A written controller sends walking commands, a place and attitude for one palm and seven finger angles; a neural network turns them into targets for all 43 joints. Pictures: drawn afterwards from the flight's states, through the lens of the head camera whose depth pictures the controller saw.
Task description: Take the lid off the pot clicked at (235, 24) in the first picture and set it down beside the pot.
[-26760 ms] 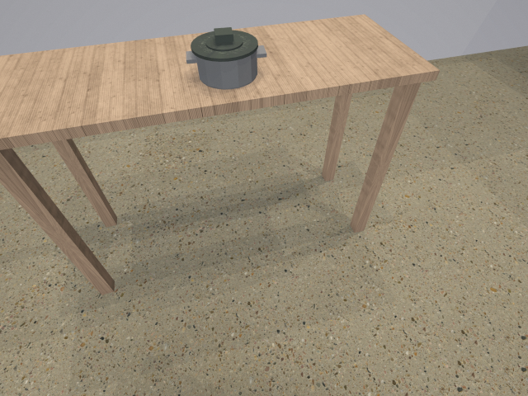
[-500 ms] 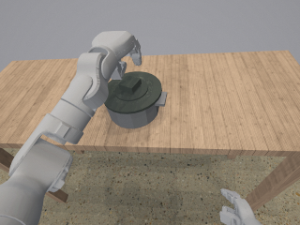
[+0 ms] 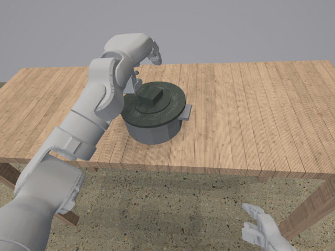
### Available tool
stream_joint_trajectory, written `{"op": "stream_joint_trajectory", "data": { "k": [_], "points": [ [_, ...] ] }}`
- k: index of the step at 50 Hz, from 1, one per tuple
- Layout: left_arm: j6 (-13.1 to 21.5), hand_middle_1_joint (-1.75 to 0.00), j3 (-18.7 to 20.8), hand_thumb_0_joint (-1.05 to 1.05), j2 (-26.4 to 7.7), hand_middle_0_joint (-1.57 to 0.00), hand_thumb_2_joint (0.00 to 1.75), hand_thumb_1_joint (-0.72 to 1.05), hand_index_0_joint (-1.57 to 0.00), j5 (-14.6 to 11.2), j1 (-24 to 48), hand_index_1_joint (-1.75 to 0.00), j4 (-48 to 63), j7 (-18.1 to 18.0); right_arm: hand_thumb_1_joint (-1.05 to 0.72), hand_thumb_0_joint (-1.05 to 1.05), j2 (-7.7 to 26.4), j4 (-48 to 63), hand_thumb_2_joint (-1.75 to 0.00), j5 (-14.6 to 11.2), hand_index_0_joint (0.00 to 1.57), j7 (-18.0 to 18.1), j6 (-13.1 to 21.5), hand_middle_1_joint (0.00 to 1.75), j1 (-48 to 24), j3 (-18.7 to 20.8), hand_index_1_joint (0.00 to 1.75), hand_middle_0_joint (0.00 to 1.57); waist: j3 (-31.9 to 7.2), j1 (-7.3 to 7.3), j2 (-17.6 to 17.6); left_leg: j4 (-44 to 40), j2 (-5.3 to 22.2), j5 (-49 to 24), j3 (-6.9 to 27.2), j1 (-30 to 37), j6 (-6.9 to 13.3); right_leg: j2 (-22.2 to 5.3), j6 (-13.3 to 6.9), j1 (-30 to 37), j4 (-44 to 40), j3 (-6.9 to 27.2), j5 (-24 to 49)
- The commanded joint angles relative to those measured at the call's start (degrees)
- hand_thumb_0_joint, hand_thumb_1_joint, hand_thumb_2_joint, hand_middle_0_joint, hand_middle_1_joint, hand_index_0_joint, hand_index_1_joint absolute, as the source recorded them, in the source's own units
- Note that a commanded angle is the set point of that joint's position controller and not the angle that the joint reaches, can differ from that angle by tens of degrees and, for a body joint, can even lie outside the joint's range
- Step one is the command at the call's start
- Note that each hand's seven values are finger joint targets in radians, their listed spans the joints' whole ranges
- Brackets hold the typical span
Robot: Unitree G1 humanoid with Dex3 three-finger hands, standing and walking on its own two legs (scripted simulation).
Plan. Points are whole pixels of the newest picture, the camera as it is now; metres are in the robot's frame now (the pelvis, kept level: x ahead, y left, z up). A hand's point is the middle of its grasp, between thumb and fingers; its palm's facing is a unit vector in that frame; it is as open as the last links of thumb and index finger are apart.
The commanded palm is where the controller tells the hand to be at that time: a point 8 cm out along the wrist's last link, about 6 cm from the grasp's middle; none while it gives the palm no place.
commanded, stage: raise the empty hand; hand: left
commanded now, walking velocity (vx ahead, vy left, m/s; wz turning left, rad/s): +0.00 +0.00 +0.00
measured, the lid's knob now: (150, 95) +0.46 +0.06 +0.15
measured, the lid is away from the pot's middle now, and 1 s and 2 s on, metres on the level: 0.01 0.01 0.01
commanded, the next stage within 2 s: draw the hand back to the body in 0.66 s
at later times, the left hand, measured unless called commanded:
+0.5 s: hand (143, 53) +0.44 +0.06 +0.27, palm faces +0.02 -0.02 -1.00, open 10.0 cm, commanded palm +0.40 +0.08 +0.33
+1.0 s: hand (126, 69) +0.41 +0.09 +0.26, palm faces +0.00 -0.08 -1.00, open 10.0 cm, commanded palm +0.36 +0.11 +0.33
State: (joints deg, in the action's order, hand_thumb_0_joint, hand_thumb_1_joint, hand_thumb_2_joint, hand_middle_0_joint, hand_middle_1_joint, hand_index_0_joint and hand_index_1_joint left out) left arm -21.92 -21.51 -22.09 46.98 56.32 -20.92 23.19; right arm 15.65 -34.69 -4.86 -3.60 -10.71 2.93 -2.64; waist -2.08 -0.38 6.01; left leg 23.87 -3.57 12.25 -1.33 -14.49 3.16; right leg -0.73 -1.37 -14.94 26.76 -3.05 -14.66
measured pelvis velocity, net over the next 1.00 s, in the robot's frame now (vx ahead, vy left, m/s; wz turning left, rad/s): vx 0.00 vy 0.00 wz -0.01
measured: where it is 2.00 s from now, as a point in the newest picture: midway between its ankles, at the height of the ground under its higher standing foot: outside the picture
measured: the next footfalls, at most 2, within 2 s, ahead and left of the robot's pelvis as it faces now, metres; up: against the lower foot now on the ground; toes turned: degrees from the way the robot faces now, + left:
none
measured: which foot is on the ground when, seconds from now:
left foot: down 0.00-1.00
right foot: down 0.00-1.00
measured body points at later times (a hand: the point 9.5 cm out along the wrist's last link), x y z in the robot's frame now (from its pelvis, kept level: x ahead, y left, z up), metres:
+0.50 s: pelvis +0.00 +0.00 +0.00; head +0.01 -0.05 +0.45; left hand +0.43 +0.06 +0.32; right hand +0.18 -0.22 -0.12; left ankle +0.00 +0.09 -0.74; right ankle -0.01 -0.10 -0.74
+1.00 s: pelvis +0.00 +0.00 +0.00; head +0.00 -0.05 +0.45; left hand +0.40 +0.09 +0.31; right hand +0.21 -0.22 -0.10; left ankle +0.00 +0.09 -0.74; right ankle -0.01 -0.10 -0.74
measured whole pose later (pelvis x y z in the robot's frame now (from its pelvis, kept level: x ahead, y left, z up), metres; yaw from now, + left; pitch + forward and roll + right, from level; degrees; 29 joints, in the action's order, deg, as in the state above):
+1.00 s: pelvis +0.00 +0.00 +0.00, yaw -1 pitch +2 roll +1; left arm -22.8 -18.3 -27.0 45.2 49.7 -6.7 26.8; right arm 16.5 -32.3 -5.8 -4.8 -12.7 2.9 -2.6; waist -3.0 -1.3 6.7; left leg 23.9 -3.2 12.6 -1.8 -13.5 3.1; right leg -0.4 -1.4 -14.0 26.6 -2.5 -14.7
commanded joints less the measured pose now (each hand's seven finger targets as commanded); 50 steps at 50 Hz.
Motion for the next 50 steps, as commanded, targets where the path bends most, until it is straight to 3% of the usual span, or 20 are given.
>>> {"op": "stream_joint_trajectory", "data": {
  "k": [1,3,6,12,14,17,18,20,25,29,32,33,34,36,37,41,43,46,47,50],
  "points": [
    [0.96,-0.14,6.2,0.0,-10.64,-0.85,1.61,-0.35,-0.84,2.37,35.23,-0.13,13.79,-2.67,-0.9,0.0,4.36,9.35,-0.9,-0.51,0.2,0.39,2.81,0.3,-8.68,1.52,0.3,0.2,-23.63,1.51,-8.51,-0.27,0.96,-14.62,2.1,8.6,0.69,0.05,-1.54,9.36,-1.35,1.98,19.38],
    [2.11,-0.14,8.68,0.0,-15.0,-0.85,1.61,-0.35,-0.84,2.46,41.61,-0.13,17.87,-3.5,-0.9,0.0,4.07,9.11,-0.9,-0.31,0.2,0.6,4.01,0.3,-7.64,1.58,0.3,0.2,-27.94,1.59,-6.42,-0.06,0.91,-16.81,2.84,10.85,0.79,0.42,-1.71,11.2,-0.74,2.46,21.0],
    [0.57,-0.14,11.09,0.0,-16.28,-0.85,1.61,-0.35,-0.84,2.65,36.82,-0.13,7.65,-3.73,-0.9,0.0,4.54,6.97,-0.9,0.13,0.2,1.19,4.3,0.3,-5.93,1.25,0.3,0.2,-23.98,0.9,-7.35,-0.81,1.2,-16.84,2.73,8.45,0.24,0.33,-1.9,10.28,-1.01,2.05,21.12],
    [0.84,-0.14,4.72,0.0,-3.98,-0.85,1.61,-0.35,-0.84,-0.53,21.58,-0.13,4.85,-1.89,-0.9,0.0,5.34,9.1,-0.9,-0.58,0.2,-0.54,2.46,0.3,-7.07,2.05,0.3,0.2,-19.14,1.07,-10.69,0.03,1.75,-18.31,2.23,7.36,0.07,-0.29,-1.9,7.14,-1.41,0.9,21.05],
    [0.31,-0.14,3.0,0.0,-4.04,-0.85,1.61,-0.35,-0.84,1.19,25.1,-0.13,7.82,-1.15,-0.9,0.0,4.87,9.99,-0.9,-0.84,0.2,-0.78,1.75,0.3,-8.76,1.74,0.3,0.2,-19.75,1.22,-10.5,-0.16,1.69,-16.69,1.66,7.35,0.28,0.02,-1.64,7.09,-1.43,0.94,20.07],
    [1.65,-0.14,7.22,0.0,-10.91,-0.85,1.61,-0.35,-0.84,-0.04,37.07,-0.13,15.57,-2.39,-0.9,0.0,5.33,9.82,-0.9,-0.81,0.2,-0.12,2.4,0.3,-7.73,1.98,0.3,0.2,-22.4,2.13,-9.11,-0.13,1.55,-15.38,2.7,8.86,0.84,-0.14,-1.82,7.97,-1.58,1.44,18.73],
    [1.8,-0.14,10.09,0.0,-16.37,-0.85,1.61,-0.35,-0.84,2.08,42.38,-0.13,17.33,-2.97,-0.9,0.0,4.5,9.67,-0.9,-0.4,0.2,0.37,3.43,0.3,-7.28,1.57,0.3,0.2,-26.31,1.25,-8.19,-0.95,1.24,-15.81,2.71,9.67,0.91,0.42,-1.68,11.04,-1.16,2.25,19.36],
    [1.47,-0.14,13.08,0.0,-19.89,-0.85,1.61,-0.35,-0.84,2.84,43.67,-0.13,13.91,-3.7,-0.9,0.0,4.48,8.25,-0.9,0.05,0.2,1.26,4.71,0.3,-6.12,1.46,0.3,0.2,-27.03,0.68,-8.21,-0.79,1.2,-18.2,2.87,9.79,0.79,0.32,-1.96,12.54,-0.61,2.63,22.09],
    [0.31,-0.14,10.8,0.0,-13.37,-0.85,1.61,-0.35,-0.84,1.59,29.46,-0.13,-1.5,-3.23,-0.9,0.0,5.14,6.71,-0.9,0.33,0.2,1.12,3.96,0.3,-4.9,1.29,0.3,0.2,-17.84,0.02,-13.1,-2.08,1.84,-14.38,1.21,4.46,-0.07,-0.3,-1.55,8.74,-2.1,1.76,19.17],
    [0.43,-0.14,6.27,0.0,-7.5,-0.85,1.61,-0.35,-0.84,1.08,23.62,-0.13,6.67,-1.34,-0.9,0.0,5.11,10.54,-0.9,-0.52,0.2,-0.13,2.48,0.3,-8.69,1.78,0.3,0.2,-22.08,-0.08,-11.74,-0.45,1.7,-17.65,0.4,6.29,0.39,-0.76,-1.46,10.93,-1.42,2.09,23.07],
    [1.81,-0.14,3.53,0.0,-6.18,-0.85,1.61,-0.35,-0.84,-1.11,33.93,-0.13,21.68,-1.18,-0.9,0.0,4.58,12.03,-0.9,-1.34,0.2,-1.08,2.66,0.3,-9.72,2.23,0.3,0.2,-26.39,1.93,-8.33,1.5,1.74,-22.93,2.28,11.7,1.04,-0.72,-1.77,9.81,-0.82,1.75,24.93],
    [1.75,-0.14,7.45,0.0,-12.9,-0.85,1.61,-0.35,-0.84,1.18,39.36,-0.13,25.08,-1.47,-0.9,0.0,4.01,11.77,-0.9,-0.86,0.2,-0.95,3.49,0.3,-9.43,2.19,0.3,0.2,-29.64,1.06,-6.26,1.44,1.5,-23.52,2.28,12.93,1.22,-0.06,-1.73,11.74,-0.51,2.75,25.86],
    [0.94,-0.14,10.52,0.0,-16.83,-0.85,1.61,-0.35,-0.84,2.02,39.75,-0.13,21.09,-1.76,-0.9,0.0,4.43,10.66,-0.9,-0.59,0.2,-0.41,3.64,0.3,-9.1,2.06,0.3,0.2,-27.82,0.94,-7.41,1.36,1.28,-22.58,2.36,11.24,1.27,0.08,-1.87,12.11,-0.38,2.71,26.11],
    [-0.35,-0.14,14.12,0.0,-21.84,-0.85,1.61,-0.35,-0.84,2.47,42.43,-0.13,13.14,-2.29,-0.9,0.0,5.02,7.9,-0.9,-0.1,0.2,0.82,3.95,0.3,-6.63,1.15,0.3,0.2,-22.26,0.94,-8.4,-0.66,1.35,-18.29,1.86,7.84,0.67,0.02,-1.88,10.52,-1.34,2.31,23.45],
    [0.49,-0.14,15.86,0.0,-22.69,-0.85,1.61,-0.35,-0.84,0.05,40.6,-0.13,11.52,-2.75,-0.9,0.0,5.9,7.16,-0.9,0.04,0.2,1.14,4.15,0.3,-5.22,1.41,0.3,0.2,-21.18,1.13,-8.14,-0.6,1.14,-16.55,1.93,7.03,0.58,-0.48,-1.83,10.43,-2.04,2.24,22.5],
    [-0.07,-0.14,13.49,0.0,-17.57,-0.85,1.61,-0.35,-0.84,0.95,24.43,-0.13,5.53,-1.2,-0.9,0.0,5.14,8.63,-0.9,0.22,0.2,1.15,3.58,0.3,-7.55,0.85,0.3,0.2,-19.98,-1.84,-12.48,-1.66,1.66,-16.96,0.81,4.24,0.01,-1.05,-1.55,12.15,-1.51,2.6,22.87],
    [0.61,-0.14,10.16,0.0,-11.12,-0.85,1.61,-0.35,-0.84,-0.54,13.07,-0.13,10.35,0.58,-0.9,0.0,4.94,11.35,-0.9,-0.6,0.2,-0.48,2.36,0.3,-9.9,1.36,0.3,0.2,-22.81,-2.11,-12.18,-0.48,1.86,-20.96,0.19,5.42,0.02,-1.32,-1.42,14.0,-0.56,2.61,26.94],
    [-0.21,-0.14,5.83,0.0,-7.32,-0.85,1.61,-0.35,-0.84,-0.74,13.23,-0.13,21.32,2.12,-0.9,0.0,4.64,13.77,-0.9,-1.64,0.2,-1.74,0.6,0.3,-13.35,1.57,0.3,0.2,-20.62,-0.62,-11.21,0.57,1.89,-18.91,-0.18,6.38,0.53,-1.04,-1.16,10.31,-1.23,1.92,24.73],
    [0.66,-0.14,6.38,0.0,-8.26,-0.85,1.61,-0.35,-0.84,-2.59,16.28,-0.13,25.47,1.87,-0.9,0.0,5.01,13.98,-0.9,-1.89,0.2,-1.91,0.39,0.3,-13.12,1.94,0.3,0.2,-20.15,0.61,-11.56,1.11,1.98,-18.29,0.46,7.33,0.86,-1.25,-1.36,9.57,-1.55,1.84,23.93],
    [0.62,-0.14,16.58,0.0,-24.28,-0.85,1.61,-0.35,-0.84,0.59,30.82,-0.13,32.2,0.34,-0.9,0.0,4.57,12.81,-0.9,-1.06,0.2,-0.06,1.67,0.3,-11.73,1.35,0.3,0.2,-23.07,-0.4,-7.75,0.47,1.35,-17.5,1.36,8.59,1.34,-0.33,-1.49,11.06,-1.18,2.98,22.25]
  ]
}}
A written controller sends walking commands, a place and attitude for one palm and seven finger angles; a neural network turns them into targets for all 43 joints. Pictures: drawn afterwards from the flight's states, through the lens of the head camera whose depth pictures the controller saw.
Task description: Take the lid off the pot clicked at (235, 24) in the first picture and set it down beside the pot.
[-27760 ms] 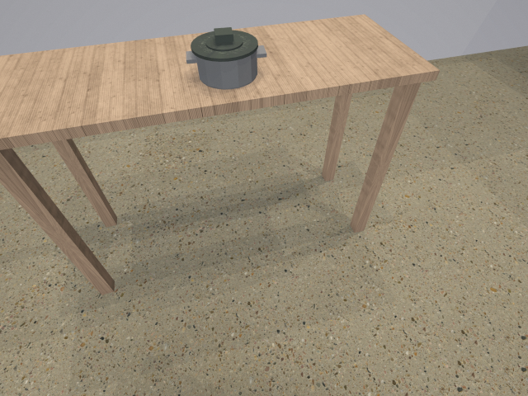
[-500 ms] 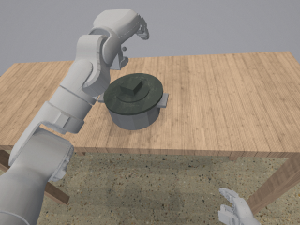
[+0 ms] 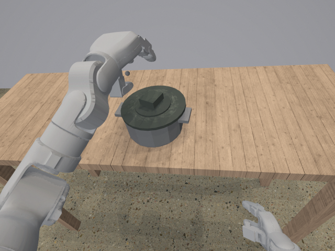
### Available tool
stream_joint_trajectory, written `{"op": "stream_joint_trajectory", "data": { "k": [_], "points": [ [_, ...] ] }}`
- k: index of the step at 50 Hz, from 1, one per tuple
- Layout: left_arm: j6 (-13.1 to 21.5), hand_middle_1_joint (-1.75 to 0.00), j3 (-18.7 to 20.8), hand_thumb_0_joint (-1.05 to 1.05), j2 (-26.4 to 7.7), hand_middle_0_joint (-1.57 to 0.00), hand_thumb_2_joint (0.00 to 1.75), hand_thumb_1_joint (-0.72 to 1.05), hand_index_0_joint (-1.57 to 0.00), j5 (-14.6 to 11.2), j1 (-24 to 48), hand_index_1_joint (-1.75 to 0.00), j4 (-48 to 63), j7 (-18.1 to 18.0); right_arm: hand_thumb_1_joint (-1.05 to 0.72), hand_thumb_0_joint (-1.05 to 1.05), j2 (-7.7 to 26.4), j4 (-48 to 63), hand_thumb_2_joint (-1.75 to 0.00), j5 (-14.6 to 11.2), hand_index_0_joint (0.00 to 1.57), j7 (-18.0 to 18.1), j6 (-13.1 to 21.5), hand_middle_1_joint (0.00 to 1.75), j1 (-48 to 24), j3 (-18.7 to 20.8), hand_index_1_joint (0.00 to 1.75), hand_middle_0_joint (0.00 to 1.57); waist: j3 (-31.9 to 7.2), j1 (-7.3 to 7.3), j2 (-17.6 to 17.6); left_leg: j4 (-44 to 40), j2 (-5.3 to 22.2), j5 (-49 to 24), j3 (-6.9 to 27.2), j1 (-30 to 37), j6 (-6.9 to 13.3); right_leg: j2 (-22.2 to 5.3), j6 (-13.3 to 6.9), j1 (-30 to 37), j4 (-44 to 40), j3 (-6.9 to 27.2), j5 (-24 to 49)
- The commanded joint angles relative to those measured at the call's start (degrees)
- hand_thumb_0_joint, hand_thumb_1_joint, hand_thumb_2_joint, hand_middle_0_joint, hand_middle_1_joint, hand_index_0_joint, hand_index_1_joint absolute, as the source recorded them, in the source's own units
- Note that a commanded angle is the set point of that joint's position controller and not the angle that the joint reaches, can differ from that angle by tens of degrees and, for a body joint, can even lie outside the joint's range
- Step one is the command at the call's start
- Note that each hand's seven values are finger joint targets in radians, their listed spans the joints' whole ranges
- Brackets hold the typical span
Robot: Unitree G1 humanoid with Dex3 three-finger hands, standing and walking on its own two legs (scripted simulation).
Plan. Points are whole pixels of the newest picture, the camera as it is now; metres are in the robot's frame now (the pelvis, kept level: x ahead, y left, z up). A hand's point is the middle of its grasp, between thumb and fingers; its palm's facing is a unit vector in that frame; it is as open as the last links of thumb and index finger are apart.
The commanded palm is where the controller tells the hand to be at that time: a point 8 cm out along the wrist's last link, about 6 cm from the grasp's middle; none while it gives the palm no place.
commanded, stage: draw the hand back to the body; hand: left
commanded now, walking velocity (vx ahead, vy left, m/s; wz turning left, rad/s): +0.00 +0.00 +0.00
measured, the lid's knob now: (151, 98) +0.45 +0.07 +0.15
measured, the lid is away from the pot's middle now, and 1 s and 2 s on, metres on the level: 0.01 0.01 0.01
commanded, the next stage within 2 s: come to a stop and stand still in 2.00 s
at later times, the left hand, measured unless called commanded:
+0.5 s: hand (112, 62) +0.34 +0.09 +0.32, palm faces +0.01 -0.95 -0.30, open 9.9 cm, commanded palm +0.30 +0.16 +0.31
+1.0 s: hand (70, 97) +0.28 +0.15 +0.30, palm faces +0.20 -0.95 -0.25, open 8.7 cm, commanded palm +0.25 +0.20 +0.29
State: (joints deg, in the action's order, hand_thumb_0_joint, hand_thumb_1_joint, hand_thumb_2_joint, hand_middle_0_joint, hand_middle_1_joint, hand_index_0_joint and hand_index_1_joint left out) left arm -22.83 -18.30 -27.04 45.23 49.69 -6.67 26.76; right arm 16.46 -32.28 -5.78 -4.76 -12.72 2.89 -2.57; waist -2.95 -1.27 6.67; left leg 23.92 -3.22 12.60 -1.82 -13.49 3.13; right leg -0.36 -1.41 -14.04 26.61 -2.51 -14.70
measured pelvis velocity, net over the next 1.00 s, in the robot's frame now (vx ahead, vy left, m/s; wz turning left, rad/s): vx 0.02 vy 0.00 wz -0.03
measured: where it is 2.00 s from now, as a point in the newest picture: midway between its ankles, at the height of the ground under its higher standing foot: outside the picture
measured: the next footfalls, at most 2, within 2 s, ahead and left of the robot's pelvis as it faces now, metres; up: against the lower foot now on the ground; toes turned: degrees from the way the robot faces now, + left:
none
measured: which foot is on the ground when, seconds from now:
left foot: down 0.00-1.00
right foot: down 0.00-1.00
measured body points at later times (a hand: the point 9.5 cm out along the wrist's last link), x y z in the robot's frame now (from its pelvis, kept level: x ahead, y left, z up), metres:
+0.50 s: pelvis +0.00 -0.01 +0.00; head +0.01 -0.01 +0.45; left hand +0.33 +0.14 +0.33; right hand +0.17 -0.21 -0.09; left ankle +0.00 +0.09 -0.74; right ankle -0.01 -0.10 -0.74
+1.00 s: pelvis +0.02 +0.00 +0.00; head +0.03 -0.02 +0.45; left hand +0.26 +0.20 +0.31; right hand +0.23 -0.21 -0.08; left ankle +0.00 +0.09 -0.74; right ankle -0.01 -0.10 -0.74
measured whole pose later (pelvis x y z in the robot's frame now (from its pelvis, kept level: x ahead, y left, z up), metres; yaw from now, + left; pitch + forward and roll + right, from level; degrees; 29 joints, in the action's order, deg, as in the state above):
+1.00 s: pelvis +0.02 +0.00 +0.00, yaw -1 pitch -2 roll -1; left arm 8.0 12.3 -20.0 -5.3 4.6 31.1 -2.8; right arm 11.7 -33.7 -1.5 0.0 -0.9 4.9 -1.7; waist 2.2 -1.8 2.9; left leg 25.1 -1.2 16.1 -2.5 -7.1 2.5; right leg 1.8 -1.8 -6.2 23.5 -1.7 -15.3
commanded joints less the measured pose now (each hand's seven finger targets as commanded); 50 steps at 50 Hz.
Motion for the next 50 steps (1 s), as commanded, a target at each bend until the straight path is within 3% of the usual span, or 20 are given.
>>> {"op": "stream_joint_trajectory", "data": {
  "k": [1,3,7,9,12,13,15,17,18,21,23,26,29,32,38,40,42,44,47,50],
  "points": [
    [1.67,-0.14,15.53,0.0,-23.14,-0.85,1.61,-0.35,-0.84,2.89,41.23,-0.13,19.66,-3.87,-0.9,0.0,3.71,9.84,-0.9,0.32,0.2,1.65,4.4,0.3,-10.93,0.96,0.3,0.2,-24.21,0.18,-6.02,0.1,0.73,-19.05,2.21,8.25,1.18,-0.53,-1.67,11.71,-0.66,2.83,23.21],
    [2.61,-0.14,18.49,0.0,-26.76,-0.85,1.61,-0.35,-0.84,2.5,42.12,-0.13,18.29,-5.1,-0.9,0.0,3.18,8.63,-0.9,0.95,0.2,2.09,5.91,0.3,-9.42,0.48,0.3,0.2,-26.32,-0.66,-3.77,-0.25,0.63,-19.93,2.75,8.1,0.71,-0.26,-2.1,13.52,-0.04,3.11,22.79],
    [2.1,-0.14,13.09,0.0,-14.33,-0.85,1.61,-0.35,-0.84,-0.99,16.99,-0.13,2.11,-3.26,-0.9,0.0,4.36,8.01,-0.9,0.07,0.2,1.09,4.19,0.3,-8.87,0.97,0.3,0.2,-14.43,-0.87,-9.72,-0.79,1.75,-13.88,1.96,3.7,-0.36,-0.89,-1.89,6.52,-2.18,1.32,16.06],
    [1.93,-0.14,8.65,0.0,-8.09,-0.85,1.61,-0.35,-0.84,-0.83,6.93,-0.13,6.7,-1.58,-0.9,0.0,3.95,10.69,-0.9,-0.62,0.2,-0.01,3.01,0.3,-11.89,0.87,0.3,0.2,-15.23,-1.69,-11.16,-0.74,1.87,-13.84,0.97,3.06,-0.52,-0.88,-1.39,7.23,-1.77,1.05,16.47],
    [2.95,-0.14,3.84,0.0,-2.74,-0.85,1.61,-0.35,-0.84,-3.46,5.55,-0.13,19.69,-0.82,-0.9,0.0,3.98,13.66,-0.9,-1.34,0.2,-1.31,1.86,0.3,-14.78,1.43,0.3,0.2,-16.67,0.64,-10.99,1.31,2.06,-13.46,1.01,5.81,0.28,-0.99,-1.16,5.39,-1.41,0.92,15.91],
    [15.56,-0.14,10.03,0.0,14.88,-0.85,1.61,-0.35,-0.84,-38.32,17.69,-0.13,34.95,-10.54,-0.9,0.0,-2.92,14.87,-0.9,0.03,0.2,0.8,3.86,0.3,-4.06,1.0,0.3,0.2,-13.49,6.83,-16.25,0.61,2.93,-5.51,-0.04,16.02,1.18,0.56,-1.54,3.27,-4.37,0.06,10.94],
    [23.41,-0.14,19.63,0.0,0.5,-0.85,1.61,-0.35,-0.84,-39.62,11.88,-0.13,29.8,-18.91,-0.9,0.0,-0.37,13.19,-0.9,1.12,0.2,3.04,7.5,0.3,-6.12,0.23,0.3,0.2,-10.9,3.31,-17.78,-1.19,3.56,1.07,2.55,15.3,1.86,0.51,-1.89,2.38,-5.74,2.01,3.98],
    [27.04,-0.14,42.1,0.0,-21.7,-0.85,1.61,-0.35,-0.84,-44.92,13.09,-0.13,26.55,-25.44,-0.9,0.0,2.54,7.65,-0.9,3.04,0.2,5.78,9.13,0.3,-3.08,0.66,0.3,0.2,-11.18,0.64,-16.19,-1.18,3.94,-1.23,2.26,12.06,1.24,-1.09,-1.17,6.4,-7.03,3.38,5.22],
    [28.97,-0.14,36.61,0.0,-14.97,-0.85,1.61,-0.35,-0.84,-46.32,19.48,-0.13,27.63,-27.11,-0.9,0.0,0.2,6.89,-0.9,3.07,0.2,6.53,10.3,0.3,-2.75,0.0,0.3,0.2,-13.48,1.21,-12.54,-2.21,3.34,-4.3,1.54,12.61,1.06,-0.99,-1.22,8.78,-6.4,3.31,8.39],
    [29.91,-0.15,30.82,0.0,-4.58,-0.8,1.55,-0.25,-0.8,-48.14,11.29,-0.15,19.85,-29.57,-0.9,0.0,-0.77,5.11,-0.9,3.11,0.2,7.09,11.47,0.3,-1.31,0.06,0.3,0.2,-7.67,2.02,1.7,-3.31,3.9,-4.13,1.46,13.72,-0.56,-0.61,-2.09,5.36,-7.07,2.03,8.4],
    [30.61,-0.16,29.89,0.0,0.15,-0.77,1.52,-0.19,-0.76,-48.46,-2.0,-0.16,22.46,-29.3,-0.9,0.0,-0.72,6.27,-0.9,3.43,0.2,6.33,11.91,0.3,-1.48,0.45,0.3,0.2,-8.49,0.75,5.43,-3.08,4.22,-7.41,1.65,13.93,-1.06,-0.11,-2.65,6.36,-6.06,1.4,10.88],
    [31.62,-0.17,24.48,0.0,7.35,-0.72,1.46,-0.1,-0.72,-49.94,-19.61,-0.17,32.8,-27.64,-0.9,0.0,-0.21,9.57,-0.9,3.16,0.2,4.35,12.12,0.3,-3.48,1.39,0.3,0.2,-10.43,-0.17,-0.18,-1.25,5.46,-15.37,1.23,14.35,-0.82,-0.5,-2.46,8.93,-4.8,1.06,18.37],
    [33.09,-0.18,27.03,0.0,3.81,-0.67,1.41,0.0,-0.67,-50.79,-18.08,-0.18,40.06,-28.48,-0.9,0.0,1.25,9.62,-0.9,2.93,0.2,4.2,12.88,0.3,-4.49,2.26,0.3,0.2,-9.43,0.62,-11.04,-0.72,6.43,-15.24,1.44,13.75,0.29,-0.69,-1.49,8.1,-5.69,0.99,19.22],
    [36.38,-0.19,41.3,0.0,-11.59,-0.62,1.36,0.09,-0.62,-50.23,-9.85,-0.19,47.77,-31.69,-0.9,0.0,2.23,6.93,-0.9,4.14,0.2,5.75,14.98,0.3,-2.61,3.03,0.3,0.2,-14.66,0.07,-8.55,0.98,6.03,-18.67,2.01,16.33,0.62,-1.43,-1.27,10.21,-4.62,1.95,22.51],
    [33.88,-0.22,27.26,0.0,6.37,-0.53,1.25,0.28,-0.52,-49.81,-26.34,-0.22,39.32,-30.07,-0.9,0.0,1.0,5.75,-0.9,3.37,0.2,4.54,15.47,0.3,-1.08,2.97,0.3,0.2,-9.2,1.21,-2.24,1.2,6.56,-27.65,1.52,18.92,-0.6,-0.69,-1.55,4.21,-4.47,0.55,22.66],
    [33.03,-0.23,28.14,0.0,4.93,-0.49,1.22,0.34,-0.49,-50.26,-29.04,-0.23,41.35,-29.99,-0.9,0.0,1.67,6.39,-0.9,3.15,0.2,4.33,14.8,0.3,-1.57,3.03,0.3,0.2,-7.27,0.88,-5.68,0.78,6.57,-22.74,1.54,16.83,-0.33,-0.74,-1.39,4.36,-4.82,0.35,21.23],
    [33.43,-0.23,35.34,0.0,-2.57,-0.46,1.18,0.4,-0.46,-50.43,-29.34,-0.23,43.94,-30.81,-0.9,0.0,2.44,6.45,-0.9,3.56,0.2,4.8,14.34,0.3,-1.88,3.39,0.3,0.2,-7.53,0.45,-8.13,0.88,6.02,-19.32,1.47,14.97,-0.02,-1.05,-1.38,6.45,-4.52,0.74,22.09],
    [33.83,-0.24,36.98,0.0,-2.7,-0.43,1.15,0.46,-0.43,-50.98,-29.72,-0.24,45.64,-30.92,-0.9,0.0,1.36,6.78,-0.9,3.84,0.2,5.12,13.89,0.3,-3.24,2.88,0.3,0.2,-9.22,-0.32,-9.58,1.27,5.6,-19.13,1.04,14.95,0.23,-1.27,-1.28,7.96,-4.93,1.01,23.54],
    [35.03,-0.26,37.64,0.0,-4.11,-0.38,1.09,0.56,-0.38,-50.85,-27.13,-0.25,53.2,-30.87,-0.9,0.0,0.91,7.15,-0.9,4.06,0.2,5.19,14.52,0.3,-3.68,2.84,0.3,0.2,-11.99,0.14,-3.48,2.09,5.9,-22.72,1.71,17.94,-0.05,-1.57,-1.51,7.75,-4.18,1.37,24.01],
    [32.88,-0.27,34.56,0.0,0.86,-0.33,1.04,0.65,-0.33,-51.12,-34.18,-0.27,46.02,-30.61,-0.9,0.0,0.55,6.46,-0.9,3.96,0.2,4.84,13.83,0.3,-3.06,2.24,0.3,0.2,-7.32,0.21,-4.2,1.35,6.1,-21.64,1.6,16.63,-0.52,-1.04,-1.51,5.18,-5.14,0.53,21.92]
  ]
}}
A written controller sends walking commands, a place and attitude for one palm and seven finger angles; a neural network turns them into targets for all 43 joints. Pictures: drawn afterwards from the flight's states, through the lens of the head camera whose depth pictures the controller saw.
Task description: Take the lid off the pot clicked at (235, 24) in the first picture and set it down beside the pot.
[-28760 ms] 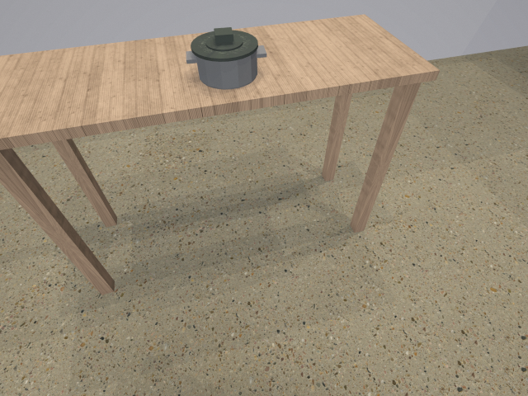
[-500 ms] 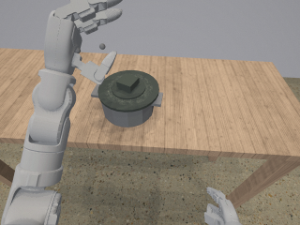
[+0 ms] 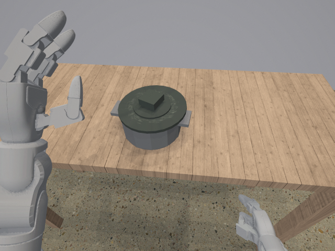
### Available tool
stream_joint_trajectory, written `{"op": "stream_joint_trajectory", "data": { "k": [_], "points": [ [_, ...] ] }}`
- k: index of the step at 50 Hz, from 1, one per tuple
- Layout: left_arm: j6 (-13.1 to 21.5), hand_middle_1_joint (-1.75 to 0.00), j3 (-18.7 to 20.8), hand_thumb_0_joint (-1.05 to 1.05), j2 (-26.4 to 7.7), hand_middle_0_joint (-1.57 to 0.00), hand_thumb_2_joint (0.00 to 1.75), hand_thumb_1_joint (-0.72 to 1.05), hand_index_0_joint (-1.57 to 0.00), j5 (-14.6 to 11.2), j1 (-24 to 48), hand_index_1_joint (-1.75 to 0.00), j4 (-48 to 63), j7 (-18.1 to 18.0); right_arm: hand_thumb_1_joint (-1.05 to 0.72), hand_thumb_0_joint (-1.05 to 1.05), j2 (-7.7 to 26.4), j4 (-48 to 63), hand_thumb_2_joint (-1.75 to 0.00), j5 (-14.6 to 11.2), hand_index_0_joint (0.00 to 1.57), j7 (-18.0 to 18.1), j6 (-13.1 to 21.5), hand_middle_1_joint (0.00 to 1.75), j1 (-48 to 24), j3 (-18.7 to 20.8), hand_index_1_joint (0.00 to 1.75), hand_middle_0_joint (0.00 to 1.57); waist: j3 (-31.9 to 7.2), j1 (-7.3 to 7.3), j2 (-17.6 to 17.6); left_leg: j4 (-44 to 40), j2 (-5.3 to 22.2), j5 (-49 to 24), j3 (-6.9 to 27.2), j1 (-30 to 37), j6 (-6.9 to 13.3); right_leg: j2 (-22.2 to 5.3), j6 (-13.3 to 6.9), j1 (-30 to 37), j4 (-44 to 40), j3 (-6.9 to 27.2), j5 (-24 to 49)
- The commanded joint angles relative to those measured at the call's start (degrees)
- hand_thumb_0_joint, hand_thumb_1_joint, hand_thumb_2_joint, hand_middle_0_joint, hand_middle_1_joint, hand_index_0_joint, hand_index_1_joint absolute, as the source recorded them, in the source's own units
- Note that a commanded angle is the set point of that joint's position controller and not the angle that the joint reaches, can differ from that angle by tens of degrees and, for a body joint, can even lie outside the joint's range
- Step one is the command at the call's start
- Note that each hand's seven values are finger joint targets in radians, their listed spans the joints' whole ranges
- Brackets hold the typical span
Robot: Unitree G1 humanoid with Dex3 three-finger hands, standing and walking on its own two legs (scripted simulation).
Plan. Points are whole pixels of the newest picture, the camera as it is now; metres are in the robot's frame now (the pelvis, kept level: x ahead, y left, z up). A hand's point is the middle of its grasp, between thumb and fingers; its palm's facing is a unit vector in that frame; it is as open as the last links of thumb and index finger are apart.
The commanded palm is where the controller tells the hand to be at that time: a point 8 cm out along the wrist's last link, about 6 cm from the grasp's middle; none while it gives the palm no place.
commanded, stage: draw the hand back to the body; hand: left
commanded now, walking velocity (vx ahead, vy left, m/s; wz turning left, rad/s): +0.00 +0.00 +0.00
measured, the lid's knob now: (151, 99) +0.43 +0.08 +0.15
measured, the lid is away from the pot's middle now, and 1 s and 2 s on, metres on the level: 0.01 0.01 0.01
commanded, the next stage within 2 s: come to a stop and stand still in 1.00 s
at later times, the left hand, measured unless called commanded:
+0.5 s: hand (37, 134) +0.21 +0.20 +0.27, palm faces +0.36 -0.88 -0.30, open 7.5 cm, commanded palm +0.16 +0.25 +0.27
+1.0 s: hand out of the picture +0.17 +0.24 +0.25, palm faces +0.48 -0.79 -0.37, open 7.5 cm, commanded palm +0.11 +0.29 +0.26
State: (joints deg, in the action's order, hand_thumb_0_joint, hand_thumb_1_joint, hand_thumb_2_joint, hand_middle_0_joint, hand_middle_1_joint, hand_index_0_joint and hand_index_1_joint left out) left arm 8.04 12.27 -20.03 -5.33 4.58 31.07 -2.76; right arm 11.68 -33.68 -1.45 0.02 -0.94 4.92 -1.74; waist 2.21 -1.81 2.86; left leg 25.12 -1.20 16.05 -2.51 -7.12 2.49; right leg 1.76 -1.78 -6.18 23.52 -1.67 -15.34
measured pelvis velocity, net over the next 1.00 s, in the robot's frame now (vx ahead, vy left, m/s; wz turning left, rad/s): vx -0.01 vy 0.01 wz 0.02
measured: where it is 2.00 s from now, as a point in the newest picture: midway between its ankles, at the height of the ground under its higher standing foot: outside the picture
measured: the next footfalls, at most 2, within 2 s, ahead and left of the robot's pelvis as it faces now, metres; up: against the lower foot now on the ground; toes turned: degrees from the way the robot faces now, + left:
right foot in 1.86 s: -0.10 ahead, -0.07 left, +0.00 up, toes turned +1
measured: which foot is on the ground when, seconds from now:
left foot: down 0.00-1.00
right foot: down 0.00-1.00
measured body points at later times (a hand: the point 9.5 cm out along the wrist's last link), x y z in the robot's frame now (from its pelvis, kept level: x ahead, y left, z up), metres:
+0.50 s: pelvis -0.01 +0.00 +0.00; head -0.01 -0.02 +0.45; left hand +0.18 +0.24 +0.28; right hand +0.18 -0.21 -0.09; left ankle -0.03 +0.09 -0.74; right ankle -0.03 -0.10 -0.74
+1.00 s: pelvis -0.01 +0.01 +0.00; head -0.02 -0.01 +0.45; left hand +0.14 +0.28 +0.27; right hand +0.20 -0.20 -0.08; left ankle -0.03 +0.09 -0.74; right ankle -0.03 -0.10 -0.74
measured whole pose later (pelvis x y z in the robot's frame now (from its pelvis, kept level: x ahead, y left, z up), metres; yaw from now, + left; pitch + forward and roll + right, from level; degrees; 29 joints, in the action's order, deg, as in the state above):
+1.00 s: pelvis -0.01 +0.01 +0.00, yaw +1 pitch -3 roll -2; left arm 10.4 25.4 -23.2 -7.0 -22.7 37.6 -5.5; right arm 12.6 -35.5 -1.8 1.9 3.3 8.3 -1.1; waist 1.4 -3.8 3.8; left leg 28.0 -1.1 16.6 -1.5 -8.4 3.0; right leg 1.8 -1.2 -5.7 23.3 -2.8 -14.6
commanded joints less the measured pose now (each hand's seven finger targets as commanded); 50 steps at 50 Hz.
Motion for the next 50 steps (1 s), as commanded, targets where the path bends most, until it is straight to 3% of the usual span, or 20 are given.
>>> {"op": "stream_joint_trajectory", "data": {
  "k": [1,2,3,5,7,10,12,13,17,20,22,24,26,27,31,35,37,40,45,50],
  "points": [
    [1.29,-0.27,3.74,0.0,-6.01,-0.31,1.02,0.68,-0.31,-0.63,11.14,-0.27,6.34,-1.06,-0.9,0.0,5.48,7.72,-0.9,-0.55,0.2,0.16,1.57,0.3,-5.0,1.4,0.3,0.2,-10.06,1.09,-2.07,-0.18,3.98,-21.91,2.09,8.92,0.16,-3.08,-1.06,-3.73,-2.59,-0.39,20.87],
    [1.44,-0.28,5.92,0.0,-8.64,-0.3,1.01,0.71,-0.3,-0.59,11.37,-0.28,7.56,-1.29,-0.9,0.0,6.01,7.84,-0.9,-0.61,0.2,0.28,1.55,0.3,-4.63,1.76,0.3,0.2,-10.08,1.46,-2.17,-0.35,3.82,-19.81,2.22,8.18,0.27,-3.28,-1.11,-3.27,-2.51,-0.22,19.99],
    [1.23,-0.28,4.44,0.0,-6.29,-0.28,0.99,0.74,-0.28,-0.52,10.7,-0.28,5.97,-1.16,-0.9,0.0,5.47,7.89,-0.9,-0.41,0.2,0.49,1.27,0.3,-5.3,1.36,0.3,0.2,-9.29,1.04,-2.2,-0.53,3.27,-18.88,1.58,7.78,0.44,-2.96,-0.98,-3.86,-3.1,-0.25,19.64],
    [1.26,-0.29,5.43,0.0,-7.27,-0.25,0.95,0.81,-0.25,-0.87,9.35,-0.29,8.46,-1.11,-0.9,0.0,5.46,8.59,-0.9,-0.6,0.2,0.61,1.1,0.3,-6.13,1.22,0.3,0.2,-9.66,0.59,-1.77,-0.56,3.37,-17.26,1.89,7.45,0.34,-3.28,-0.97,-3.22,-3.23,-0.21,18.27],
    [2.51,-0.3,7.69,0.0,-10.54,-0.22,0.92,0.87,-0.22,-0.81,9.42,-0.3,15.08,-1.36,-0.9,0.0,5.8,9.19,-0.9,-0.41,0.2,0.65,1.73,0.3,-6.4,1.53,0.3,0.2,-12.8,0.53,-0.54,0.02,3.45,-18.5,2.48,8.81,0.44,-3.55,-1.09,-1.6,-2.2,0.19,19.48],
    [2.84,-0.3,7.85,0.0,-9.31,-0.2,0.9,0.9,-0.2,-0.8,3.84,-0.3,15.83,-1.71,-0.9,0.0,5.25,9.12,-0.9,-0.11,0.2,0.52,2.41,0.3,-6.66,1.37,0.3,0.2,-14.97,-0.4,1.29,0.46,3.78,-22.31,2.74,10.12,0.26,-3.43,-1.2,-1.11,-1.7,-0.1,20.6],
    [2.64,-0.3,12.19,0.0,-13.14,-0.2,0.9,0.9,-0.2,-1.07,1.57,-0.3,14.24,-2.29,-0.9,0.0,5.91,8.35,-0.9,-0.01,0.2,0.66,2.4,0.3,-5.71,1.71,0.3,0.2,-13.35,-0.11,-0.96,0.58,3.89,-21.03,2.93,8.25,0.14,-3.61,-1.21,-0.78,-1.5,0.11,20.91],
    [2.77,-0.3,10.25,0.0,-10.26,-0.2,0.9,0.9,-0.2,-0.89,2.66,-0.3,13.03,-2.09,-0.9,0.0,5.35,8.05,-0.9,0.03,0.2,0.72,2.15,0.3,-5.99,1.44,0.3,0.2,-12.87,-0.13,-0.39,0.2,3.48,-20.24,2.31,7.65,0.11,-3.46,-1.2,-1.36,-2.24,0.09,20.1],
    [2.88,-0.3,11.19,0.0,-11.24,-0.2,0.9,0.9,-0.2,-1.26,-0.26,-0.3,12.37,-2.22,-0.9,0.0,6.1,8.37,-0.9,-0.52,0.2,1.1,2.79,0.3,-5.72,1.8,0.3,0.2,-8.62,0.46,-1.8,-0.24,3.89,-15.64,2.94,5.86,0.14,-3.53,-1.01,-3.18,-2.68,-0.26,16.09],
    [3.39,-0.3,10.58,0.0,-9.39,-0.2,0.9,0.9,-0.2,-1.42,-6.1,-0.3,13.48,-1.98,-0.9,0.0,5.86,8.68,-0.9,-0.51,0.2,0.86,3.2,0.3,-6.4,1.71,0.3,0.2,-9.71,-0.62,0.06,-0.38,3.78,-15.46,2.69,5.71,0.07,-3.59,-1.01,-2.61,-3.08,-0.35,15.19],
    [4.32,-0.3,13.29,0.0,-12.8,-0.2,0.9,0.9,-0.2,-1.45,-6.72,-0.3,16.91,-2.41,-0.9,0.0,6.27,8.64,-0.9,-0.43,0.2,0.99,4.09,0.3,-6.17,2.06,0.3,0.2,-10.29,-0.27,0.79,0.07,3.81,-15.21,2.97,5.78,0.13,-3.78,-0.98,-2.18,-2.46,0.01,15.42],
    [4.92,-0.3,14.11,0.0,-12.47,-0.2,0.9,0.9,-0.2,-1.51,-8.2,-0.3,16.13,-2.76,-0.9,0.0,5.93,8.37,-0.9,-0.33,0.2,1.1,4.58,0.3,-6.08,2.03,0.3,0.2,-10.38,-0.73,-0.44,-0.13,3.92,-14.94,3.08,5.51,0.09,-3.6,-1.0,-2.35,-3.03,-0.15,14.21],
    [5.27,-0.3,15.45,0.0,-13.14,-0.2,0.9,0.9,-0.2,-1.51,-10.14,-0.3,17.46,-2.96,-0.9,0.0,6.02,7.98,-0.9,-0.31,0.2,1.22,5.14,0.3,-5.61,2.24,0.3,0.2,-10.82,-0.9,1.65,0.48,3.88,-15.9,2.73,5.81,0.04,-3.79,-1.08,-2.21,-3.11,0.17,15.27],
    [5.44,-0.3,17.63,0.0,-15.59,-0.2,0.9,0.9,-0.2,-1.62,-10.33,-0.3,17.97,-3.35,-0.9,0.0,6.41,7.88,-0.9,-0.32,0.2,1.35,5.39,0.3,-5.01,2.45,0.3,0.2,-10.49,-0.5,0.64,0.44,3.97,-15.38,3.1,5.4,-0.1,-3.8,-1.08,-1.96,-2.64,0.17,15.29],
    [4.72,-0.3,14.5,0.0,-10.63,-0.2,0.9,0.9,-0.2,-1.84,-14.96,-0.3,12.94,-2.73,-0.9,0.0,6.45,7.72,-0.9,-0.75,0.2,1.21,5.29,0.3,-4.79,2.45,0.3,0.2,-6.0,-0.37,-0.79,-0.39,4.07,-13.0,2.92,3.72,-0.19,-3.39,-0.82,-4.6,-3.83,-0.45,12.21],
    [5.4,-0.3,16.55,0.0,-12.47,-0.2,0.9,0.9,-0.2,-2.06,-17.02,-0.3,15.22,-2.95,-0.9,0.0,6.59,8.18,-0.9,-0.86,0.2,1.56,5.88,0.3,-5.22,2.62,0.3,0.2,-6.63,-0.85,-0.68,-0.67,3.87,-10.54,3.04,3.61,0.02,-3.33,-0.74,-4.4,-4.55,-0.12,9.59],
    [6.09,-0.3,20.2,0.0,-16.35,-0.2,0.9,0.9,-0.2,-2.13,-18.79,-0.3,18.13,-3.54,-0.9,0.0,6.76,8.34,-0.9,-0.79,0.2,1.89,6.57,0.3,-5.04,2.81,0.3,0.2,-8.02,-1.07,0.32,-0.24,3.93,-10.63,3.04,3.95,-0.04,-3.5,-0.84,-3.39,-4.12,0.4,10.37],
    [6.06,-0.3,18.77,0.0,-13.56,-0.2,0.9,0.9,-0.2,-2.06,-22.21,-0.3,18.33,-3.53,-0.9,0.0,6.3,8.07,-0.9,-0.55,0.2,1.78,7.1,0.3,-4.83,2.61,0.3,0.2,-8.33,-1.27,1.49,0.06,3.99,-13.43,2.97,4.46,-0.3,-3.34,-1.0,-3.35,-3.95,0.06,12.24],
    [5.3,-0.3,19.18,0.0,-13.59,-0.2,0.9,0.9,-0.2,-2.04,-21.16,-0.3,15.57,-3.93,-0.9,0.0,6.74,7.6,-0.9,-0.78,0.2,2.19,7.07,0.3,-4.4,2.66,0.3,0.2,-4.65,-0.76,1.47,-0.91,3.93,-10.2,3.27,2.94,-0.34,-3.03,-0.92,-4.92,-4.76,-0.12,9.14],
    [5.23,-0.3,17.77,0.0,-12.53,-0.2,0.9,0.9,-0.2,-1.65,-21.86,-0.3,16.95,-3.82,-0.9,0.0,6.81,7.6,-0.9,-0.58,0.2,2.19,7.71,0.3,-4.36,2.66,0.3,0.2,-6.02,-0.94,1.57,-0.79,3.92,-12.56,3.69,4.39,-0.26,-2.94,-0.91,-4.36,-4.17,-0.25,10.62]
  ]
}}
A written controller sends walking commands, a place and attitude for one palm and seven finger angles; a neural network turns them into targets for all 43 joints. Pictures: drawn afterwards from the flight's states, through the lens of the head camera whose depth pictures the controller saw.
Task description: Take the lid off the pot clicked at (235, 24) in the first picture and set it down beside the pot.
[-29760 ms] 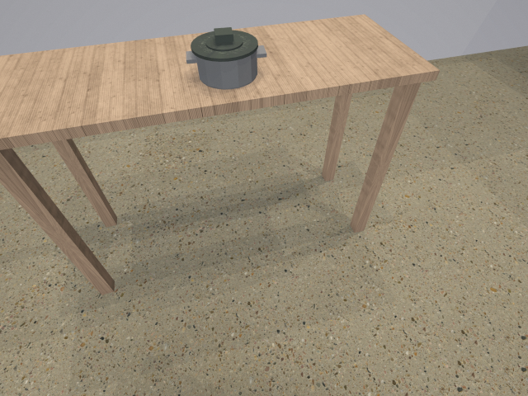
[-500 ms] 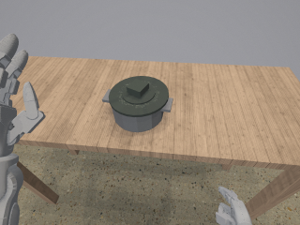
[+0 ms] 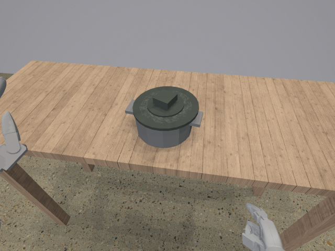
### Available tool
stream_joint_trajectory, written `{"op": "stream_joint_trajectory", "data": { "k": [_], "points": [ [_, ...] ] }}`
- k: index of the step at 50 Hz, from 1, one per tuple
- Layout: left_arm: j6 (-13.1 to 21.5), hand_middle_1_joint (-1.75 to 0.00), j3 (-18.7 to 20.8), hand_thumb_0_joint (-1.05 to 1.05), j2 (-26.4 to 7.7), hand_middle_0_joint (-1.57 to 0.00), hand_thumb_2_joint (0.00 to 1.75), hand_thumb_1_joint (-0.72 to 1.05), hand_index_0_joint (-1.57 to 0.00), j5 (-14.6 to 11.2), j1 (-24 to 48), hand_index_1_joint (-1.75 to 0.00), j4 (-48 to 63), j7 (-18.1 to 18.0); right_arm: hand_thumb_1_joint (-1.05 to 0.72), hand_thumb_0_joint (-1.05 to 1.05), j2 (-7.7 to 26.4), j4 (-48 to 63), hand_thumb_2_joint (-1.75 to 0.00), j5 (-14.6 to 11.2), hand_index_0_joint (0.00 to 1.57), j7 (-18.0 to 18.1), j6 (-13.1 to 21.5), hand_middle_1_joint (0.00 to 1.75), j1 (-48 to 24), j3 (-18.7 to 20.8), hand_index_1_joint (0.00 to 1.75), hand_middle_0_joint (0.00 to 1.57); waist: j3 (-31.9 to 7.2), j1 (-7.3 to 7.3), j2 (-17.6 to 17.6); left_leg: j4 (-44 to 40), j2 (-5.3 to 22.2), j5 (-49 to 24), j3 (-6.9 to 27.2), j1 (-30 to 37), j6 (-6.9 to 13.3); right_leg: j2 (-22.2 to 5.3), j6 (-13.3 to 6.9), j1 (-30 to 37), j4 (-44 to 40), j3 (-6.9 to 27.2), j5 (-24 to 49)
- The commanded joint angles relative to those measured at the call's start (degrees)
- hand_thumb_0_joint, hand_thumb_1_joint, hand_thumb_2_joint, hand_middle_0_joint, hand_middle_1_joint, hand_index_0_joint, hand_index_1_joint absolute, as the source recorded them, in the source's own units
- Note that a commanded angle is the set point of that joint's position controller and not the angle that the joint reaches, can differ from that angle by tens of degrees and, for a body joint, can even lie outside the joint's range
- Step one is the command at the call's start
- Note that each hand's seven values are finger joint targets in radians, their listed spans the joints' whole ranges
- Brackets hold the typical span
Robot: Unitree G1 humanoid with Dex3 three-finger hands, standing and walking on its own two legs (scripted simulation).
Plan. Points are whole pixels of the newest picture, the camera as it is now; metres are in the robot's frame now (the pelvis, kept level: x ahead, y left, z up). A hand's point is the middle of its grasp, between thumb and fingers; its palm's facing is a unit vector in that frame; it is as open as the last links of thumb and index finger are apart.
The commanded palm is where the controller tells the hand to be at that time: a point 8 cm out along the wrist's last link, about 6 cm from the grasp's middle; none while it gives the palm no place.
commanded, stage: come to a stop and stand still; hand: left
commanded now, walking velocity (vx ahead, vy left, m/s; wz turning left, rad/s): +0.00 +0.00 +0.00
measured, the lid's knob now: (165, 98) +0.44 +0.07 +0.15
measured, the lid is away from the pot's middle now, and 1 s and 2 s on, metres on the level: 0.01 0.01 0.01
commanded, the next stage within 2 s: look again from close up in 1.42 s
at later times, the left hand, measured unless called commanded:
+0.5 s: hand out of the picture +0.03 +0.20 -0.20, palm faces +0.04 -0.99 -0.12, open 6.8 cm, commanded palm none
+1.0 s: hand out of the picture -0.05 +0.23 -0.19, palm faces +0.00 -0.98 -0.18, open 7.4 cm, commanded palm none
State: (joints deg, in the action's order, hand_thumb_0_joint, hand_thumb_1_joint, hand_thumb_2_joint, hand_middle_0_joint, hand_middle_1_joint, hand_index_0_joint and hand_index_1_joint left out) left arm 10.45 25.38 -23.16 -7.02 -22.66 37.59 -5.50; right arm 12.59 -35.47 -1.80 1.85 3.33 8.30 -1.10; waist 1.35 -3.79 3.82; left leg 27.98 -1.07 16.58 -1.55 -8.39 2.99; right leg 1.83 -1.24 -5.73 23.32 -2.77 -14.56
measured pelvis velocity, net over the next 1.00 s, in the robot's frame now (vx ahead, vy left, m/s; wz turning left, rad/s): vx -0.07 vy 0.07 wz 0.00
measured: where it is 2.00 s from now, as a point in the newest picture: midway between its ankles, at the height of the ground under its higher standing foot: outside the picture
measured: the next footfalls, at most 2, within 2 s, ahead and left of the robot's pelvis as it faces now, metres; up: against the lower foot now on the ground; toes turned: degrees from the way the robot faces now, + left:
right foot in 0.86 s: -0.09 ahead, -0.07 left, +0.00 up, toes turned +0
right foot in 1.36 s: -0.09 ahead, -0.06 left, +0.00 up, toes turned -1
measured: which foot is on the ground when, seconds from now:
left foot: down 0.00-1.00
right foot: down 0.00-0.44, up 0.46-0.84, down 0.86-1.00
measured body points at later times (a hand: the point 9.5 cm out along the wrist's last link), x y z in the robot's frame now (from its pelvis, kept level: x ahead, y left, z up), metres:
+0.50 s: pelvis -0.04 +0.03 -0.02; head +0.00 +0.09 +0.43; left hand +0.03 +0.25 -0.19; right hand +0.00 -0.22 -0.13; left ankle -0.01 +0.08 -0.74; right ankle -0.03 -0.11 -0.73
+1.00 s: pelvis -0.07 +0.07 -0.01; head -0.05 +0.08 +0.44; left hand -0.04 +0.29 -0.17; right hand -0.07 -0.16 -0.16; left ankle -0.01 +0.08 -0.74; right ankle -0.13 -0.07 -0.74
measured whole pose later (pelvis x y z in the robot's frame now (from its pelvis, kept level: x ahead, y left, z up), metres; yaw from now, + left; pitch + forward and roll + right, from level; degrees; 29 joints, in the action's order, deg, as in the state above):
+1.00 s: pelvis -0.07 +0.07 -0.01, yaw +0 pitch -1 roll -2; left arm -1.8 -0.2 -8.3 0.8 -16.4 -57.3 -2.9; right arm 8.3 -58.3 0.9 0.9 -1.6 17.6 1.8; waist 2.6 1.5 0.5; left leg 29.0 -5.1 11.2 -6.0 -18.1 6.6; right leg 0.3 0.3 -6.3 27.6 0.0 -20.7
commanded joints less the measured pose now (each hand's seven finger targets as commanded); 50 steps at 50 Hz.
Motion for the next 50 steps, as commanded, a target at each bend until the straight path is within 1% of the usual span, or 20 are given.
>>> {"op": "stream_joint_trajectory", "data": {
  "k": [1,5,6,7,9,10,11,14,17,18,21,25,27,29,33,38,42,45,47,50],
  "points": [
    [2.87,-0.3,4.84,0.0,-9.74,-0.2,0.9,0.9,-0.2,0.16,5.63,-0.3,11.24,-1.1,-0.9,0.0,5.97,9.42,-0.9,-0.18,0.2,0.3,3.56,0.3,-7.71,2.04,0.3,0.2,-5.87,0.87,0.58,-3.6,3.84,-13.89,2.86,5.96,-0.78,-3.03,-1.47,-4.35,-3.63,0.84,10.43],
    [2.64,-0.3,6.29,0.0,-10.65,-0.2,0.9,0.9,-0.2,0.17,4.44,-0.3,11.19,-1.35,-0.9,0.0,5.88,9.24,-0.9,-0.04,0.2,0.22,3.57,0.3,-7.68,2.03,0.3,0.2,-6.86,0.57,1.01,-3.54,3.96,-16.33,2.71,6.08,-1.04,-2.91,-1.58,-3.4,-3.07,0.9,12.32],
    [-4.42,-0.3,-17.15,0.0,-0.19,-0.2,0.9,0.9,-0.2,7.74,1.2,-0.3,-43.57,3.69,-0.9,0.0,16.96,-2.14,-0.9,-1.98,0.2,-1.24,4.72,0.3,-4.27,8.14,0.3,0.2,1.57,7.43,-6.2,7.64,6.3,-29.52,9.38,-3.42,0.13,-9.55,-1.38,-16.36,10.2,0.52,16.74],
    [-8.38,-0.3,-15.01,0.0,1.21,-0.2,0.9,0.9,-0.2,8.71,0.5,-0.3,-44.75,5.14,-0.9,0.0,13.0,-2.86,-0.9,-0.52,0.2,-2.03,2.32,0.3,0.91,7.57,0.3,0.2,-4.16,5.51,-8.63,7.88,7.15,-36.92,10.5,0.22,-2.41,-9.91,-0.65,-16.35,9.45,1.86,13.53],
    [-10.12,-0.3,-16.94,0.0,2.67,-0.2,0.9,0.9,-0.2,8.14,1.54,-0.3,-44.18,5.17,-0.9,0.0,12.49,-1.28,-0.9,-0.15,0.2,-1.72,0.29,0.3,1.76,6.79,0.3,0.2,-6.08,5.31,-4.45,6.81,8.63,-24.85,11.47,-0.06,-0.62,-9.85,-1.57,-20.25,11.67,1.99,0.07],
    [-8.22,-0.3,-22.64,0.0,2.99,-0.2,0.9,0.9,-0.2,9.54,3.81,-0.3,-44.58,4.47,-0.9,0.0,13.06,-3.45,-0.9,1.59,0.2,2.02,2.43,0.3,7.81,6.37,0.3,0.2,-11.58,5.55,-22.69,14.29,3.93,-45.2,10.21,-7.26,0.48,-10.08,5.51,-11.28,7.67,4.73,37.7],
    [-8.42,-0.3,-21.66,0.0,3.62,-0.2,0.9,0.9,-0.2,9.66,3.36,-0.3,-47.06,5.18,-0.9,0.0,9.48,-5.05,-0.9,0.6,0.2,-1.4,1.84,0.3,3.73,4.74,0.3,0.2,-13.87,4.72,-24.96,14.55,3.58,-9.4,7.32,-8.9,-0.84,-15.24,-1.29,-6.04,7.67,9.65,34.64],
    [-8.89,-0.3,-22.34,0.0,3.81,-0.2,0.9,0.9,-0.2,8.52,8.31,-0.3,-57.26,4.48,-0.9,0.0,3.72,-5.68,-0.9,2.41,0.2,-2.09,-2.32,0.3,-2.09,3.67,0.3,0.2,-3.86,4.55,-23.9,16.28,-0.05,7.15,-0.1,-12.02,-2.83,-16.17,-5.53,-11.68,4.16,8.13,31.35],
    [-9.45,-0.3,-23.08,0.0,2.56,-0.2,0.9,0.9,-0.2,8.85,11.12,-0.3,-65.44,2.94,-0.9,0.0,1.7,-6.99,-0.9,2.99,0.2,-2.51,-2.72,0.3,-0.11,3.12,0.3,0.2,-3.8,6.0,-12.01,9.35,0.35,2.48,-1.32,-5.46,-2.77,-15.16,-5.88,-11.46,5.71,9.91,23.23],
    [-9.73,-0.3,-23.45,0.0,2.47,-0.2,0.9,0.9,-0.2,8.42,12.92,-0.3,-67.58,2.87,-0.9,0.0,2.76,-8.14,-0.9,2.95,0.2,-2.32,-2.83,0.3,0.81,2.99,0.3,0.2,-2.9,6.87,-3.59,6.74,0.43,-0.31,-0.84,-3.44,-2.75,-13.64,-4.92,-13.27,5.36,8.65,12.6],
    [-11.21,-0.3,-24.51,0.0,4.51,-0.2,0.9,0.9,-0.2,7.72,8.23,-0.3,-74.86,3.06,-0.9,0.0,6.57,-9.88,-0.9,3.47,0.2,-1.77,-2.01,0.3,2.17,2.36,0.3,0.2,1.79,4.52,19.76,-7.27,9.06,-3.49,16.65,-10.55,3.58,-3.14,-0.31,-12.67,14.44,0.82,-12.24],
    [-11.95,-0.3,-23.5,0.0,6.22,-0.2,0.9,0.9,-0.2,7.92,4.75,-0.3,-81.75,3.51,-0.9,0.0,6.35,-11.32,-0.9,3.54,0.2,-0.51,-2.36,0.3,4.55,3.49,0.3,0.2,-3.51,3.78,16.71,-9.62,11.79,-1.6,17.8,-6.8,7.07,-1.97,-0.59,-15.14,27.86,2.87,-16.96],
    [-11.97,-0.3,-23.31,0.0,6.82,-0.2,0.9,0.9,-0.2,7.94,6.25,-0.3,-83.86,3.79,-0.9,0.0,5.16,-12.2,-0.9,3.18,0.2,-0.12,-2.5,0.3,7.42,3.7,0.3,0.2,-5.15,4.31,2.96,-9.14,13.37,-5.22,18.74,-4.69,8.19,-1.85,-0.27,-16.14,31.47,3.57,-16.41],
    [-12.14,-0.3,-23.62,0.0,7.81,-0.2,0.9,0.9,-0.2,8.05,7.36,-0.3,-85.23,3.5,-0.9,0.0,5.97,-13.75,-0.9,3.17,0.2,0.08,-2.66,0.3,10.29,3.94,0.3,0.2,-4.2,4.81,-1.69,-10.07,13.67,-7.09,19.18,-3.13,8.25,-2.62,0.63,-17.33,31.48,3.55,-15.76],
    [-12.4,-0.3,-24.05,0.0,8.64,-0.2,0.9,0.9,-0.2,7.84,6.21,-0.3,-88.07,3.36,-0.9,0.0,4.2,-16.54,-0.9,3.0,0.2,0.21,-2.85,0.3,14.2,4.04,0.3,0.2,-4.66,5.42,-1.5,-10.64,13.03,-13.43,18.71,1.4,8.63,-2.85,0.86,-15.65,24.23,2.93,-16.89],
    [-12.45,-0.3,-24.36,0.0,9.55,-0.2,0.9,0.9,-0.2,7.57,3.66,-0.3,-91.34,2.8,-0.9,0.0,3.17,-19.28,-0.9,2.69,0.2,-0.05,-3.48,0.3,15.81,4.6,0.3,0.2,-5.74,5.14,-1.57,-11.01,11.56,-10.53,16.54,4.39,4.65,-2.06,0.05,-11.09,10.66,2.39,-13.43],
    [-12.13,-0.3,-24.34,0.0,8.73,-0.2,0.9,0.9,-0.2,7.88,1.34,-0.3,-93.26,1.97,-0.9,0.0,1.1,-20.32,-0.9,2.21,0.2,-0.43,-3.84,0.3,14.69,4.18,0.3,0.2,-2.11,3.94,-4.5,-10.09,9.2,0.51,14.24,-6.14,-0.47,-3.23,-1.43,-0.83,-2.18,3.91,-1.73],
    [-11.69,-0.3,-24.5,0.0,7.99,-0.2,0.9,0.9,-0.2,7.96,1.76,-0.3,-93.34,1.97,-0.9,0.0,0.47,-20.11,-0.9,2.26,0.2,-0.67,-4.1,0.3,12.92,3.79,0.3,0.2,3.03,4.79,-6.53,-6.14,4.51,5.53,9.12,-6.16,-2.88,-8.26,-5.17,-8.08,-3.51,9.18,-6.1],
    [-11.21,-0.3,-24.18,0.0,7.14,-0.2,0.9,0.9,-0.2,7.69,4.54,-0.3,-92.82,2.35,-0.9,0.0,1.27,-20.56,-0.9,2.28,0.2,-0.78,-4.19,0.3,13.74,4.1,0.3,0.2,4.59,5.54,-13.61,-3.64,3.84,3.24,7.83,-4.4,-0.79,-8.56,-5.6,-11.53,-4.54,10.13,-6.89],
    [-11.22,-0.3,-24.3,0.0,8.93,-0.2,0.9,0.9,-0.2,7.76,3.75,-0.3,-92.42,2.28,-0.9,0.0,0.89,-20.96,-0.9,2.61,0.2,-0.56,-3.73,0.3,13.41,3.58,0.3,0.2,6.25,5.39,-4.27,-7.13,5.91,3.95,9.89,-4.43,0.38,-6.17,-3.53,-12.97,-1.16,7.74,-7.4]
  ]
}}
